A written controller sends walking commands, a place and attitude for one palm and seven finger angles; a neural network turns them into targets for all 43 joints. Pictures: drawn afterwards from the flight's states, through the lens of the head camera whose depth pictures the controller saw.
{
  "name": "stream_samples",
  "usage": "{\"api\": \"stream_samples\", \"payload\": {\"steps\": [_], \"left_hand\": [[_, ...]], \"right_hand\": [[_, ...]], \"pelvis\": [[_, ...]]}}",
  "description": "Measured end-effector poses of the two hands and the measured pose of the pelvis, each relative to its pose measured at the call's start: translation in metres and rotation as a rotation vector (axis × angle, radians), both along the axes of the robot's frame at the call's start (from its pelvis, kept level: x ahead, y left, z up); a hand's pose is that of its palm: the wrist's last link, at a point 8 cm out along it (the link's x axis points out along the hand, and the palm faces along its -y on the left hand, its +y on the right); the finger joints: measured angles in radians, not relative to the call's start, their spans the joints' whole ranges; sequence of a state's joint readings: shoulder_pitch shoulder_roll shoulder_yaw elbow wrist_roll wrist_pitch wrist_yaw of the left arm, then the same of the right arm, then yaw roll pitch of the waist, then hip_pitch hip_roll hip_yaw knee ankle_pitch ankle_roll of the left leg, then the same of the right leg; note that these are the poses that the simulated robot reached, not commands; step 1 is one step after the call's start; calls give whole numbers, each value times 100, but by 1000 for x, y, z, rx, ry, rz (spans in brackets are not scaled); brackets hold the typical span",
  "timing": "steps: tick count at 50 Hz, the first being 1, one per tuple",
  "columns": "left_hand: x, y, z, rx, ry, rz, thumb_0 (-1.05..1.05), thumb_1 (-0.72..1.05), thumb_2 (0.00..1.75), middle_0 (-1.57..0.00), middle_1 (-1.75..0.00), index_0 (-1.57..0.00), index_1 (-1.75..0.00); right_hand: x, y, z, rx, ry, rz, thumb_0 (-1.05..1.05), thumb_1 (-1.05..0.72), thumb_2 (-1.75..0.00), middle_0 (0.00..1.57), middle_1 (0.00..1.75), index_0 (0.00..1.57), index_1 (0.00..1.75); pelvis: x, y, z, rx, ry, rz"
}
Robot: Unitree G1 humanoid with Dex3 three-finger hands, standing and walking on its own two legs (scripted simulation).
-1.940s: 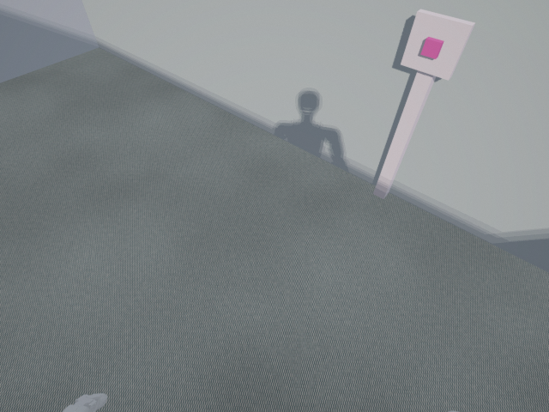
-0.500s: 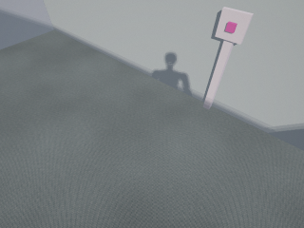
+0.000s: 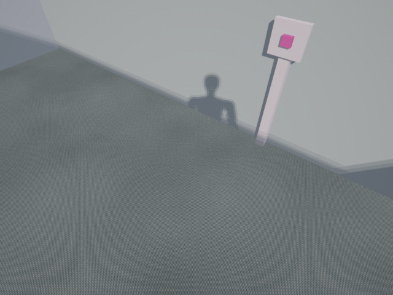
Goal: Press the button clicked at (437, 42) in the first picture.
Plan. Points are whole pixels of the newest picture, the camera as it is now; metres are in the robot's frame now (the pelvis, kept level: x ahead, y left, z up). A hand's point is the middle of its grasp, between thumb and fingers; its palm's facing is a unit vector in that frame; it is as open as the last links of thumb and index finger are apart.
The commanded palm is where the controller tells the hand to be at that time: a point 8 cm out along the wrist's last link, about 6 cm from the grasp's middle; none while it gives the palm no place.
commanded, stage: walk to a spot facing it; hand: left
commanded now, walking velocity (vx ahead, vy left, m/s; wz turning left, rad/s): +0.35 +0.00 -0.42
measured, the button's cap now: (287, 40) +1.26 -0.36 +0.00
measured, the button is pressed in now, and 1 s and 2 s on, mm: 0 0 0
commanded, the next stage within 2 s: take the last steps up to it in 1.02 s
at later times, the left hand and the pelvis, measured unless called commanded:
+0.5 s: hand out of the picture +0.08 +0.20 -0.19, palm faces -0.05 -0.99 -0.15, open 7.4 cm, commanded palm none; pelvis +0.17 +0.03 -0.02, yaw -11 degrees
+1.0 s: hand (189, 164) +0.56 +0.07 -0.16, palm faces -0.44 -0.86 -0.24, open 7.3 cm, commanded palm none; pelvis +0.35 -0.05 -0.02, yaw -26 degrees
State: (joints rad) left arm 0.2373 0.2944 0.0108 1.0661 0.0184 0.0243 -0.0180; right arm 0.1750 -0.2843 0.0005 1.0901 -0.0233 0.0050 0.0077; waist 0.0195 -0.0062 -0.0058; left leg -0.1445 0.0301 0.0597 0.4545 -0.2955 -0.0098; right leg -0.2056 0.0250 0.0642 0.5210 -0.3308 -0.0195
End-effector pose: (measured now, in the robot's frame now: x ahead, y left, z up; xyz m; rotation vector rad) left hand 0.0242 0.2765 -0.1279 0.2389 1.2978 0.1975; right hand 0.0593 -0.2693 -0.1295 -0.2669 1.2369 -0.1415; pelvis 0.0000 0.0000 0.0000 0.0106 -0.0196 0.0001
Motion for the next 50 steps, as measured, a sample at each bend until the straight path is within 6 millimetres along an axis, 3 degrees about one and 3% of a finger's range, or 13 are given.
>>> {"api": "stream_samples", "payload": {"steps": [7,10,13,16,21,24,26,30,33,38,43,47,50], "left_hand": [[-5,-42,-18,-58,73,21,1,91,90,-20,-30,-20,-30],[-13,-58,-15,-78,106,55,1,91,90,-20,-30,-20,-30],[-24,-68,-8,-104,197,62,1,91,90,-21,-30,-21,-30],[-25,-70,-4,-127,284,60,1,91,90,-21,-30,-21,-30],[5,-52,-11,-140,356,54,1,91,90,-21,-30,-21,-30],[45,-30,-29,-134,350,30,1,90,90,-21,-30,-21,-30],[87,-16,-36,-116,310,-14,1,91,90,-21,-30,-21,-30],[195,-1,-29,-84,143,-117,1,91,90,-20,-30,-20,-30],[278,-5,-15,-70,11,-194,1,91,90,-20,-30,-20,-30],[395,-37,7,-66,-137,-328,1,92,90,-20,-30,-20,-30],[487,-94,14,-68,-201,-471,1,92,90,-20,-30,-20,-30],[538,-143,4,-82,-258,-548,1,91,90,-20,-30,-20,-30],[546,-161,1,-98,-236,-550,1,91,90,-20,-30,-20,-30]], "right_hand": [[-27,2,-28,59,120,-90,1,-91,-90,20,30,20,30],[-15,6,-24,65,156,-89,1,-91,-90,20,30,20,30],[21,12,-15,75,102,-103,1,-91,-90,20,30,20,30],[68,21,-8,88,14,-113,1,-91,-90,20,30,20,30],[153,43,0,91,-128,-102,1,-91,-90,20,30,20,30],[190,52,-6,61,-213,-114,1,-91,-90,20,30,20,30],[196,57,-5,56,-223,-145,1,-91,-90,20,30,20,30],[180,67,-3,68,-154,-234,0,-91,-90,20,30,20,30],[164,58,-1,43,-107,-332,-1,-95,-90,20,30,20,30],[134,49,-5,46,20,-434,-1,-94,-90,20,30,20,30],[113,45,-17,89,144,-539,0,-93,-90,20,30,20,30],[114,34,-32,133,232,-593,1,-92,-90,20,30,20,30],[142,17,-28,129,218,-607,1,-92,-90,20,29,20,29]], "pelvis": [[34,-15,-15,-17,8,-31],[50,-15,-9,-12,15,-52],[68,-12,-3,-5,23,-76],[89,-6,0,-4,32,-101],[131,11,-6,-12,32,-137],[160,25,-21,-26,22,-175],[174,29,-21,-17,8,-210],[201,30,-10,-5,6,-254],[223,28,-3,5,16,-291],[259,18,1,16,25,-344],[299,-8,-5,22,30,-399],[329,-39,-20,6,28,-430],[349,-52,-15,1,19,-457]]}}
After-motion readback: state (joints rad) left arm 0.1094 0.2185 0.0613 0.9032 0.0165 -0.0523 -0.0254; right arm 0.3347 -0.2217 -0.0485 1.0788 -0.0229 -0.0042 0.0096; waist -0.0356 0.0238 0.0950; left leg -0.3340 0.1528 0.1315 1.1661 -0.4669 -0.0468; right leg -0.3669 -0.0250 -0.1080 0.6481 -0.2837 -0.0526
